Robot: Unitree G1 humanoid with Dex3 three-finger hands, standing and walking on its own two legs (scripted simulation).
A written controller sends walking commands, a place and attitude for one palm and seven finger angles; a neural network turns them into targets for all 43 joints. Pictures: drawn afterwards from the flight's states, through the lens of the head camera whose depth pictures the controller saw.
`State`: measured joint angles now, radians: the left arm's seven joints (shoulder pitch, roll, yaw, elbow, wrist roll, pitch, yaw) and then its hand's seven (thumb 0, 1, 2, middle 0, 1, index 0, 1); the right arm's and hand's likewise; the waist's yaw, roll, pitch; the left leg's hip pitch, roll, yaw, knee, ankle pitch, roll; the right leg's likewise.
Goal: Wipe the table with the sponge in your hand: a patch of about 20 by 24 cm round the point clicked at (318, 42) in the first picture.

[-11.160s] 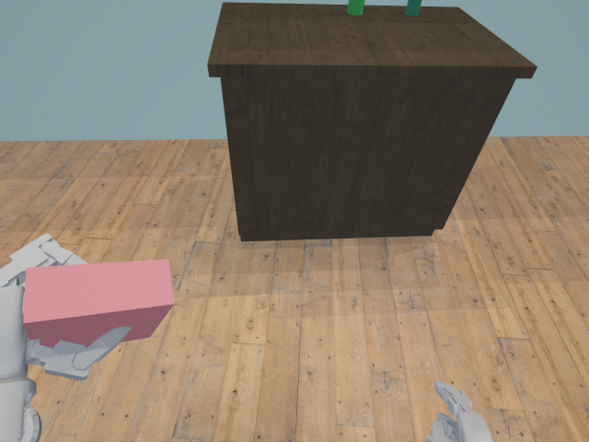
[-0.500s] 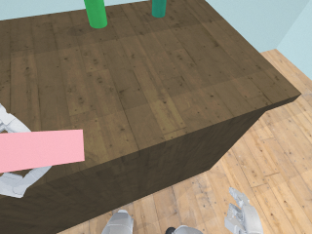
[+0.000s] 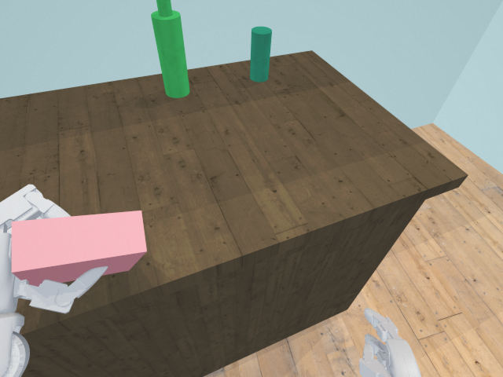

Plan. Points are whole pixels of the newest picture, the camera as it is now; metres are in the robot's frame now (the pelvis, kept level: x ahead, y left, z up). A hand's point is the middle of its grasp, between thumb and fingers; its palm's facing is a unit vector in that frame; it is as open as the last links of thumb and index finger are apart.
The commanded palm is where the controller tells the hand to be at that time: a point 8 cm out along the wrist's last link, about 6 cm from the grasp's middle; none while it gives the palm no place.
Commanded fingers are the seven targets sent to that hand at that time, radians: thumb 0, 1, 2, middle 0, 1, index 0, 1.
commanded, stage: come to a stop and stand still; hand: left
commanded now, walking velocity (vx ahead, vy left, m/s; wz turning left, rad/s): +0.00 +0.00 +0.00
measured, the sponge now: (100, 249) +0.23 +0.21 +0.15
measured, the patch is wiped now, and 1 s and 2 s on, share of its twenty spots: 0.00 0.00 0.00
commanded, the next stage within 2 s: look again from close up in 0.52 s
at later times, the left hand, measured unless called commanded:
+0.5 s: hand (60, 227) +0.24 +0.26 +0.17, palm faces +0.42 -0.84 -0.35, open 8.9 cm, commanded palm +0.18 +0.29 +0.18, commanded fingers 0.00 0.10 1.30 -1.20 -1.60 -1.20 -1.60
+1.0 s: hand (62, 228) +0.24 +0.26 +0.17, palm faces +0.46 -0.82 -0.36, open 8.9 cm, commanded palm +0.18 +0.29 +0.18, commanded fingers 0.00 0.10 1.30 -1.20 -1.60 -1.20 -1.60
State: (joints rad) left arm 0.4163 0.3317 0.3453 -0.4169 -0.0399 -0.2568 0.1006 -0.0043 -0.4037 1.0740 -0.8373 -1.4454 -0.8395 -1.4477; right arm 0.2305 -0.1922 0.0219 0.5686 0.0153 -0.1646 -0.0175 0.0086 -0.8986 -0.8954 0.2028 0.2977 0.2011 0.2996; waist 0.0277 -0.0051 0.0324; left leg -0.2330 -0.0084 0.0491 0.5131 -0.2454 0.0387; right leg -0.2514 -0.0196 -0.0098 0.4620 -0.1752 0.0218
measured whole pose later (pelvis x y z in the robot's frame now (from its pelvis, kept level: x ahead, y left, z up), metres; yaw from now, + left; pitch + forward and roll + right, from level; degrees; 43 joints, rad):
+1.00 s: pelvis +0.03 +0.00 +0.01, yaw +2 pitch -1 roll -1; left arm 0.42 0.34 0.36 -0.47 -0.04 -0.19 0.14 0.00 -0.41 1.08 -0.84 -1.44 -0.84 -1.45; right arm 0.19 -0.20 0.01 0.58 0.02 -0.09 -0.03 0.01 -0.90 -0.90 0.20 0.30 0.20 0.30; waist 0.03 -0.01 0.08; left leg -0.18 -0.01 0.01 0.46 -0.26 0.03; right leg -0.18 -0.02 -0.05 0.39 -0.19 0.02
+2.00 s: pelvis +0.02 -0.06 -0.01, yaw +3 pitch -3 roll +1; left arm 0.18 0.68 0.32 -0.37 0.27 0.28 -0.07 0.00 -0.41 1.08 -0.85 -1.43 -0.86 -1.43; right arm 0.15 -0.31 0.03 0.61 0.06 -0.06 -0.13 0.01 -0.90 -0.90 0.20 0.30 0.20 0.30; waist 0.10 0.11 0.00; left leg -0.23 0.03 -0.03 0.59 -0.31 -0.04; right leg -0.27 0.03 -0.07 0.61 -0.30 -0.06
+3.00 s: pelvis +0.00 -0.05 +0.00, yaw +3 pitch -4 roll +1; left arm -0.08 0.69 0.08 -0.41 0.71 0.52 -0.17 0.00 -0.42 1.08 -0.85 -1.43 -0.86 -1.43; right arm -0.02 -0.27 0.10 0.65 0.07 -0.01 -0.09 0.01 -0.90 -0.90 0.20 0.30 0.20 0.30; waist 0.16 0.13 0.00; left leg -0.19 0.00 -0.02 0.48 -0.22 -0.03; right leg -0.24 0.00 -0.05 0.53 -0.23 -0.05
